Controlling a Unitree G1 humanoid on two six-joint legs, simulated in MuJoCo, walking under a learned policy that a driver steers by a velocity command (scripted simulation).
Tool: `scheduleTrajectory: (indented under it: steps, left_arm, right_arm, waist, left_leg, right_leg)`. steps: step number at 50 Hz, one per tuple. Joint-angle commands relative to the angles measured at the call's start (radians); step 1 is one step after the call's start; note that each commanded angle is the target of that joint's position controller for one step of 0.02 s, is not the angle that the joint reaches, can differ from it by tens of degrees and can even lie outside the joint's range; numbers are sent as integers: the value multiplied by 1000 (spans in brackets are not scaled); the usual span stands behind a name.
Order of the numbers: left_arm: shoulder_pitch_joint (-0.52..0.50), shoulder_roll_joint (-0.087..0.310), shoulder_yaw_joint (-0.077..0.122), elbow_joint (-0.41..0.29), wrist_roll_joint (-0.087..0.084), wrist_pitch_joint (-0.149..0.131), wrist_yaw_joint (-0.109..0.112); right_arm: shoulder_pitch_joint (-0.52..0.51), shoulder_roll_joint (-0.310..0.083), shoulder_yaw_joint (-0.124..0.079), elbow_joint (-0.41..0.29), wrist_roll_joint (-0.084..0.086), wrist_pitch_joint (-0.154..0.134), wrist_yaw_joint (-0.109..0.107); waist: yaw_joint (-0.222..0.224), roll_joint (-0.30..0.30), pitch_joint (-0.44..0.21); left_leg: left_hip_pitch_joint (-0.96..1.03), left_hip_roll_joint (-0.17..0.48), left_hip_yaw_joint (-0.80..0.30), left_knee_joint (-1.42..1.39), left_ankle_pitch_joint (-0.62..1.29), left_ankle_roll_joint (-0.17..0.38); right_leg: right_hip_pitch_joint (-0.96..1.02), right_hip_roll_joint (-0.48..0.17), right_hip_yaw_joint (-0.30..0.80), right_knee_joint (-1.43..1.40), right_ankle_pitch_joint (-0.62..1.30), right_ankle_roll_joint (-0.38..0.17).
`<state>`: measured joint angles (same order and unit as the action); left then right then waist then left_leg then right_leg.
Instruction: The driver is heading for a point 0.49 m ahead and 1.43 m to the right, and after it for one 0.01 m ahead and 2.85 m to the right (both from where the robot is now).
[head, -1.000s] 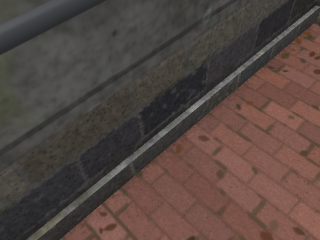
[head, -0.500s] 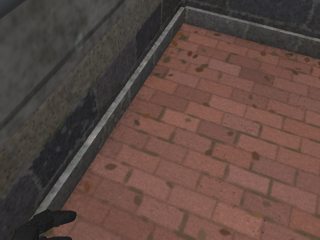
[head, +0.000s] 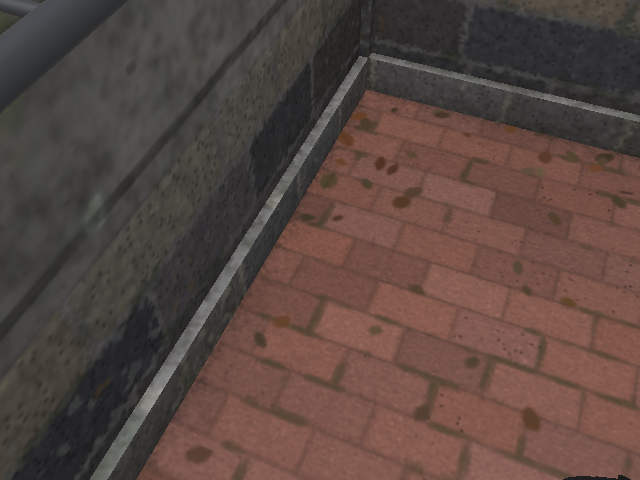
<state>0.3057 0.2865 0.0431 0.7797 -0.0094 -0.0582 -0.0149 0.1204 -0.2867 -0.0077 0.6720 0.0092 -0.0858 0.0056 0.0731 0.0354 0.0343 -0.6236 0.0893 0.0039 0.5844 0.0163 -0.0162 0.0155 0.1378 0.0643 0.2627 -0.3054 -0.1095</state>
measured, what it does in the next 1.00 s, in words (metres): walks ahead, turning right: left foot, then right foot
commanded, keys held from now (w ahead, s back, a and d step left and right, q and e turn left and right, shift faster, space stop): w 0.06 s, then w+e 0.94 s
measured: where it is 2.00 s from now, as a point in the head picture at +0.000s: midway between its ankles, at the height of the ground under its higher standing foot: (551, 300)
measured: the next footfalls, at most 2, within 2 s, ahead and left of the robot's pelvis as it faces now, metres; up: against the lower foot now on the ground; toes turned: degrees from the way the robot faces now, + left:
left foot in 0.08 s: +0.23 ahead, +0.12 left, +0.00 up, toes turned +1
right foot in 0.60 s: +0.47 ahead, -0.21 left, +0.00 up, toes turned -15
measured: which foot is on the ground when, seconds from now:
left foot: up 0.00-0.06, down 0.08-0.60, up 0.62-1.00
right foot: down 0.00-0.08, up 0.10-0.58, down 0.60-1.00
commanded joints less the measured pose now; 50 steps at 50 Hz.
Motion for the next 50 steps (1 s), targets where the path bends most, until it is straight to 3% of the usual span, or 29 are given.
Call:
scheduleTrajectory:
  steps: [1,3,4,5,6,7,8,9,10,11,14,19,22,23,25,27,28,29,30,31,32,33,34,36,39,41,44,47,50]
  left_arm:
    - [51,185,49,-3,0,0,7]
    - [44,206,51,14,10,1,7]
    - [0,210,47,-10,23,7,6]
    - [11,142,27,-31,29,5,2]
    - [101,37,-3,-49,-3,-12,-2]
    - [33,165,20,-49,-36,-18,-3]
    - [-17,196,31,-76,-44,-17,-2]
    - [-66,182,26,-93,-17,-8,-1]
    - [-100,165,31,-112,-6,2,-2]
    - [-72,131,25,-112,-3,12,-7]
    - [-44,84,17,-123,-2,37,-13]
    - [-146,63,11,-188,-1,33,-32]
    - [-218,71,10,-211,-11,17,-38]
    - [-214,70,12,-215,-9,19,-38]
    - [-224,95,26,-221,-12,24,-43]
    - [-175,120,48,-226,-2,41,-41]
    - [-73,143,70,-198,-2,40,-38]
    - [85,206,107,-142,-5,41,-29]
    - [200,300,129,-107,-13,51,-9]
    - [79,395,128,-186,-17,36,-12]
    - [76,267,97,-213,-22,13,-25]
    - [78,205,76,-167,-22,-1,-25]
    - [31,188,68,-155,-30,-8,-25]
    - [-60,151,54,-172,-15,-5,-19]
    - [-52,154,55,-168,4,-12,3]
    - [3,165,57,-152,11,-14,15]
    - [47,151,54,-122,-12,-3,26]
    - [96,179,64,-95,-25,-1,27]
    - [99,165,60,-67,-24,10,38]
  right_arm:
    - [-65,-146,-33,-90,-2,-24,-10]
    - [41,-189,-56,-82,-5,-28,-16]
    - [174,-222,-70,-57,-21,-30,-18]
    - [350,-269,-81,-39,-49,-23,-31]
    - [401,-290,-87,-3,-64,-25,-21]
    - [354,-182,-63,-5,-35,-30,-14]
    - [265,-157,-57,-15,-25,-27,-14]
    - [208,-141,-54,-16,-27,-24,-17]
    - [188,-132,-54,-12,-29,-24,-21]
    - [177,-138,-55,-8,-35,-27,-24]
    - [151,-144,-60,21,-20,-28,-11]
    - [151,-193,-76,52,-27,-12,-32]
    - [186,-208,-82,75,-7,4,-34]
    - [185,-225,-89,74,-3,2,-20]
    - [191,-209,-90,91,9,10,-11]
    - [169,-239,-96,85,20,18,-20]
    - [151,-250,-102,81,31,28,-26]
    - [164,-222,-94,73,10,29,-24]
    - [174,-128,-58,39,-46,23,-28]
    - [312,-53,-27,-21,-48,-7,-19]
    - [180,-169,-48,-23,6,-39,-18]
    - [81,-196,-57,-48,41,-54,-16]
    - [68,-167,-52,-40,21,-60,-26]
    - [99,-171,-60,-24,-12,-47,-24]
    - [102,-156,-65,-12,-24,-27,-6]
    - [54,-155,-69,-13,-26,-22,-9]
    - [-113,-75,-45,-43,-13,-21,2]
    - [-225,-80,-44,-74,-12,-27,22]
    - [-216,-116,-60,-65,-20,-49,32]
  waist:
    - [-1,-101,11]
    - [-80,-108,-68]
    - [-164,-104,-157]
    - [-221,-34,-290]
    - [-166,233,-373]
    - [-186,97,-302]
    - [-166,86,-173]
    - [-148,23,-107]
    - [-135,-2,-49]
    - [-104,9,-46]
    - [-86,59,12]
    - [-102,79,12]
    - [-128,78,29]
    - [-133,91,42]
    - [-138,94,47]
    - [-83,102,26]
    - [-17,80,-9]
    - [59,13,-115]
    - [77,-231,-151]
    - [-68,-452,-361]
    - [26,-240,-395]
    - [24,-150,-231]
    - [-23,-56,-150]
    - [-90,-111,-91]
    - [-101,-111,-67]
    - [-67,-98,-63]
    - [-7,-106,-22]
    - [43,-100,23]
    - [25,-134,-1]
  left_leg:
    - [83,-57,24,-81,-55,33]
    - [249,-115,70,-116,-119,82]
    - [454,-75,45,-113,-51,120]
    - [754,123,-188,-95,-114,210]
    - [948,371,-691,-231,-232,367]
    - [894,353,-673,-292,-338,319]
    - [802,312,-492,-304,-295,262]
    - [704,261,-368,-318,-179,226]
    - [621,231,-302,-338,-101,207]
    - [579,208,-254,-379,-118,202]
    - [504,199,-138,-457,-104,235]
    - [510,171,54,-463,-8,191]
    - [554,184,107,-457,-63,156]
    - [568,193,135,-434,-51,152]
    - [604,193,167,-380,-11,135]
    - [596,193,188,-243,205,111]
    - [577,176,217,-90,350,82]
    - [508,124,236,148,387,54]
    - [222,61,226,516,-150,-1]
    - [-93,-114,42,841,-629,-41]
    - [-158,-68,-106,875,-531,-16]
    - [-215,-33,-88,844,-467,10]
    - [-167,18,-95,746,-398,23]
    - [-43,56,-104,612,-325,27]
    - [-8,29,-69,480,-250,-10]
    - [-20,7,-51,376,-177,-39]
    - [4,-35,-39,131,-22,-49]
    - [33,-65,-46,-29,100,-40]
    - [96,-84,-78,-84,54,-15]
  right_leg:
    - [56,-308,133,21,665,-90]
    - [97,-285,118,189,960,-77]
    - [14,-237,102,377,973,-51]
    - [-222,-155,85,681,685,-11]
    - [-520,34,104,1019,-211,57]
    - [-611,-32,181,1076,-248,60]
    - [-653,-93,150,1043,-161,65]
    - [-641,-133,111,985,-105,72]
    - [-629,-153,110,932,-59,86]
    - [-590,-168,95,897,-27,95]
    - [-607,-193,46,762,-5,134]
    - [-631,-216,-2,589,263,150]
    - [-611,-219,-26,465,327,127]
    - [-605,-212,-47,451,316,115]
    - [-577,-209,-69,425,288,88]
    - [-470,-152,-133,426,149,52]
    - [-355,-118,-167,374,140,18]
    - [-132,-46,-192,344,188,-25]
    - [94,-213,95,285,269,-97]
    - [319,-433,724,79,-49,-317]
    - [303,-459,790,-54,-199,-274]
    - [199,-442,665,-33,-151,-225]
    - [55,-401,539,-15,-17,-183]
    - [-116,-312,368,-20,154,-150]
    - [-176,-286,285,-35,397,-175]
    - [-173,-261,233,-16,463,-155]
    - [-189,-218,204,-14,378,-124]
    - [-176,-242,261,-28,305,-118]
    - [-100,-256,328,48,293,-102]
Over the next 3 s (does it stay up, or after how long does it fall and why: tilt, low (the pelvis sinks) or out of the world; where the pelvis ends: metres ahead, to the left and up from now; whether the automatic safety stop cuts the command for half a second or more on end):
stays up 0.84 -0.89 0.01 its command is cut before an obstacle after 1.7 s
